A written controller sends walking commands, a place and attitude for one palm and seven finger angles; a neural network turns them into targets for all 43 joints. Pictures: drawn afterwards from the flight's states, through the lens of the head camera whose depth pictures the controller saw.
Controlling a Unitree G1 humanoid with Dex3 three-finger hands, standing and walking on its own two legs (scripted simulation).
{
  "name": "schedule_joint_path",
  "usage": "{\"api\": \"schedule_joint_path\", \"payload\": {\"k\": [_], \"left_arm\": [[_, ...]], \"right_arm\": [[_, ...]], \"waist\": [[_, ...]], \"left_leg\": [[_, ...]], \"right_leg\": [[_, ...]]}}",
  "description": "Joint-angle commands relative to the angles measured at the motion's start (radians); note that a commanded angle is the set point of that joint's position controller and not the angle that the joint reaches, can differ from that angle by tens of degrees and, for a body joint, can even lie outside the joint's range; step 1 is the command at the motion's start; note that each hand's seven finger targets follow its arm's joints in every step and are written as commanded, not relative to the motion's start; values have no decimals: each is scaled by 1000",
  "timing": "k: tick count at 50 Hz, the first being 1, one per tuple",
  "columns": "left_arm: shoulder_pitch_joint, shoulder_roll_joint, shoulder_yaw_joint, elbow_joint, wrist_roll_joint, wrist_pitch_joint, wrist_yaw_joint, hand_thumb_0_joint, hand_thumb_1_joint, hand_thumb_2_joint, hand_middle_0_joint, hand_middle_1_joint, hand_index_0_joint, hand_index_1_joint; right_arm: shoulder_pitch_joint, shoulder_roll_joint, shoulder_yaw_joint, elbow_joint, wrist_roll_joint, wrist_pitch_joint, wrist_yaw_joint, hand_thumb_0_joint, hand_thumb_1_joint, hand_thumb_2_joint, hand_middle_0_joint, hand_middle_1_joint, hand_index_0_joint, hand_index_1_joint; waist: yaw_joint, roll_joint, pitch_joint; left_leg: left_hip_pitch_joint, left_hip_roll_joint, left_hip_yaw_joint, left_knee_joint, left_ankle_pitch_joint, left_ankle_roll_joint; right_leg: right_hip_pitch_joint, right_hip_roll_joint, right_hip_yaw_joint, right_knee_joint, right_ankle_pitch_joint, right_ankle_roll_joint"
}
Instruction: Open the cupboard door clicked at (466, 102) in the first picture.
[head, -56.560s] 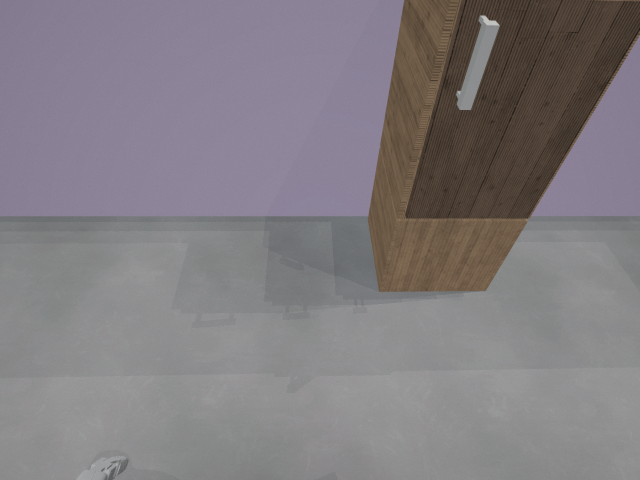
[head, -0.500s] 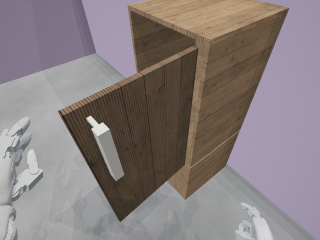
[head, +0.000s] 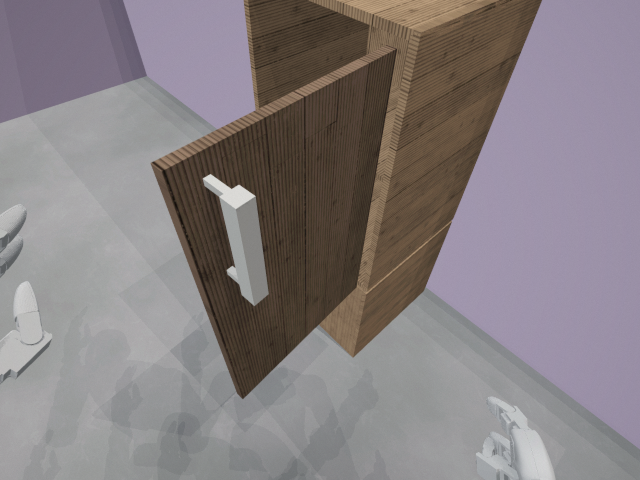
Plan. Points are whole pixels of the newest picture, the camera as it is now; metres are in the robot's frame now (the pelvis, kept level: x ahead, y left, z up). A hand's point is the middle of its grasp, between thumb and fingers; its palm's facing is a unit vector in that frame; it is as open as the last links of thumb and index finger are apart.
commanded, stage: step back with the hand held close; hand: left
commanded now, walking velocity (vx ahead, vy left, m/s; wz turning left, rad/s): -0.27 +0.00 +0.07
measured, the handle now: (235, 243) +0.34 +0.13 +0.13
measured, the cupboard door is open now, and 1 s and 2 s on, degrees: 95 95 95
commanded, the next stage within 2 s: stop stepping back and stand still in 0.44 s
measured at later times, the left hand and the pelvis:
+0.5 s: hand out of the picture +0.09 +0.28 +0.18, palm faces +0.41 -0.80 -0.43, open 7.4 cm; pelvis -0.11 +0.02 +0.00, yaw +0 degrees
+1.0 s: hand out of the picture +0.00 +0.26 +0.16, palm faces +0.44 -0.81 -0.38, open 7.4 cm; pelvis -0.20 +0.00 +0.00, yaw -1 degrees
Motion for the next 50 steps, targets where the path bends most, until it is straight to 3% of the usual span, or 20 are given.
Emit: {"api": "schedule_joint_path", "payload": {"k": [1,5,8,9,12,14,15,16,17,18,21,27,30,31,33,34,37,44,48,50], "left_arm": [[-37,127,141,-173,16,-83,25,0,900,900,-200,-300,-200,-300],[-66,125,133,-142,16,-90,21,0,900,900,-200,-300,-200,-300],[-121,121,80,-201,7,-101,33,0,900,900,-200,-300,-200,-300],[-126,127,81,-189,14,-99,40,0,900,900,-200,-300,-200,-300],[-196,147,95,-207,17,-91,44,0,900,900,-200,-300,-200,-300],[-187,145,105,-205,10,-102,52,0,900,900,-200,-300,-200,-300],[-187,152,119,-249,11,-116,57,0,900,900,-200,-300,-200,-300],[-187,165,143,-270,14,-129,63,0,900,900,-200,-300,-200,-300],[-159,172,147,-245,11,-137,61,0,900,900,-200,-300,-200,-300],[-79,148,155,-202,1,-142,51,0,900,900,-200,-300,-200,-300],[-52,116,125,-310,-6,-125,43,0,900,900,-200,-300,-200,-300],[-4,136,139,-254,-19,-84,47,0,900,900,-200,-300,-200,-300],[25,152,156,-209,-23,-75,45,0,900,900,-200,-300,-200,-300],[34,159,152,-205,-16,-74,39,0,900,900,-200,-300,-200,-300],[21,198,169,-204,-30,-79,36,0,900,900,-200,-300,-200,-300],[-24,213,185,-202,-33,-86,44,0,900,900,-200,-300,-200,-300],[-45,139,128,-106,-20,-73,36,0,900,900,-200,-300,-200,-300],[-134,117,78,-75,18,-107,56,0,900,900,-200,-300,-200,-300],[-107,151,110,-225,13,-127,59,0,900,900,-200,-300,-200,-300],[-72,150,121,-213,16,-122,54,0,900,900,-200,-300,-200,-300]], "right_arm": [[-105,-142,-57,-154,-1,-91,-9,0,-900,-900,200,300,200,300],[-87,-129,-63,-135,-3,-112,-8,0,-900,-900,200,300,200,300],[-56,-106,-70,-80,-8,-116,5,0,-900,-900,200,300,200,300],[-64,-101,-66,-71,-14,-118,6,0,-900,-900,200,300,200,300],[-80,-89,-43,-69,-22,-129,-2,0,-900,-900,200,300,200,300],[-83,-103,-36,-64,-15,-136,-22,0,-900,-900,200,300,200,300],[-95,-134,-42,-84,-18,-146,-28,0,-900,-900,200,300,200,300],[-73,-109,-42,-81,-29,-159,-23,0,-900,-900,200,300,200,300],[-56,-96,-51,-71,-32,-173,-17,0,-900,-900,200,300,200,300],[-35,-80,-53,-55,-43,-184,-5,0,-900,-900,200,300,200,300],[-37,-97,-70,-44,-30,-189,28,0,-900,-900,200,300,200,300],[-82,-96,-60,-47,-31,-183,33,0,-900,-900,200,300,200,300],[-90,-91,-50,-70,-17,-170,26,0,-900,-900,200,300,200,300],[-90,-82,-51,-76,-14,-163,25,0,-900,-900,200,300,200,300],[-101,-73,-49,-73,-9,-140,21,0,-900,-900,200,300,200,300],[-96,-87,-41,-57,-18,-149,15,0,-900,-900,200,300,200,300],[-90,-88,-46,-34,-3,-159,4,0,-900,-900,200,300,200,300],[-73,-97,-52,-19,-20,-206,-17,0,-900,-900,200,300,200,300],[-53,-129,-64,-50,-14,-209,-7,0,-900,-900,200,300,200,300],[-57,-110,-51,-39,-17,-204,-2,0,-900,-900,200,300,200,300]], "waist": [[18,206,-80],[13,62,-47],[-9,-215,-70],[-5,-242,-64],[-13,-184,-80],[-17,17,-51],[2,217,-68],[9,312,-134],[7,263,-156],[3,267,-202],[-3,198,-211],[-10,234,-128],[5,193,-139],[3,113,-130],[7,-233,-109],[6,-180,-86],[-21,-162,-145],[7,-137,-63],[2,128,-148],[-5,189,-126]], "left_leg": [[-293,190,-236,-322,-540,36],[-291,134,-193,-204,-532,15],[155,-20,-112,367,-251,-69],[126,-18,-129,485,-258,-65],[73,12,-139,261,-244,-52],[104,30,-137,-95,-110,-43],[56,181,-322,-186,50,8],[66,289,-398,-178,281,64],[110,311,-381,-153,454,91],[98,315,-394,-162,418,106],[178,270,-270,-99,570,105],[22,254,-265,-252,23,72],[-84,147,-188,-267,-382,-2],[-56,68,-108,-161,-375,-42],[-20,-40,-89,343,-243,-87],[-123,-23,-130,479,-243,-81],[-165,6,-131,456,-150,-76],[60,-15,-35,-82,-166,-5],[253,137,-217,-98,151,48],[151,127,-202,-107,141,38]], "right_leg": [[227,35,-36,151,-28,-11],[119,-2,31,44,-165,-46],[-409,-278,341,-308,-386,-189],[-405,-314,334,-293,-277,-205],[-226,-251,192,-150,48,-140],[-182,-131,100,23,115,-59],[-155,-31,30,164,33,-9],[-142,1,0,325,-175,-4],[-178,22,12,444,-279,-8],[-172,20,30,545,-322,-7],[-190,28,14,512,-234,3],[-42,37,-55,254,-225,4],[171,43,-126,-62,-152,-28],[143,2,-93,-186,-143,-46],[-118,-322,323,-374,-238,-160],[-108,-377,301,-331,-49,-195],[35,-269,156,-199,90,-112],[59,-230,163,-204,-88,-97],[-1,-65,8,40,110,-24],[40,-40,-57,49,84,-25]]}}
